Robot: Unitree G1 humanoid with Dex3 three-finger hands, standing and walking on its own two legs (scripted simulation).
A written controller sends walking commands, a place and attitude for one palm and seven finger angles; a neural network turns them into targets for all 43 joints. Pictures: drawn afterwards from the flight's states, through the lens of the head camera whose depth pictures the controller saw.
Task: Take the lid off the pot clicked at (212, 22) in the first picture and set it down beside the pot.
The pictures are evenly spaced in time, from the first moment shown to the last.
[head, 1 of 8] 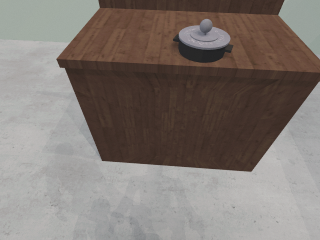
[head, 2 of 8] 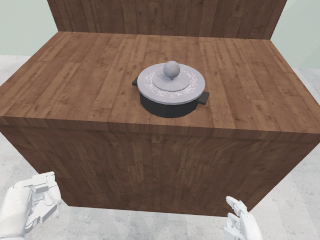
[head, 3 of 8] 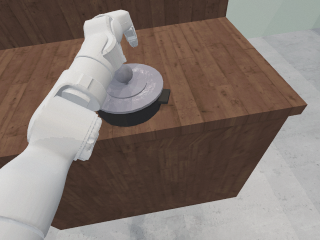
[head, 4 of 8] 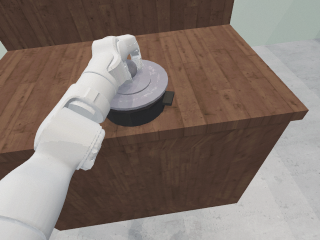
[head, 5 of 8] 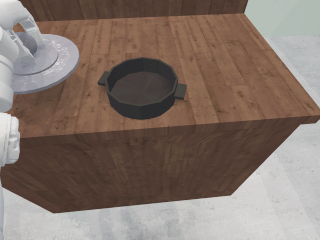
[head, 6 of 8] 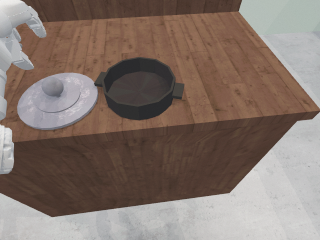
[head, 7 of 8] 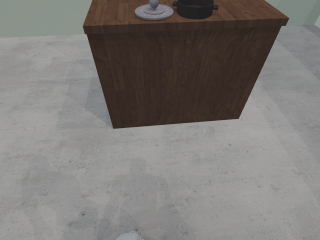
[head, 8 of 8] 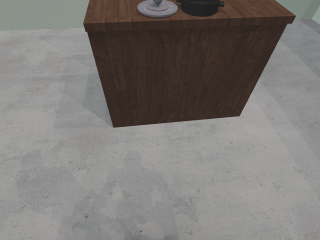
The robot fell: no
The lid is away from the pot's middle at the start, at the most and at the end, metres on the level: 0.00 0.25 0.23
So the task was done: yes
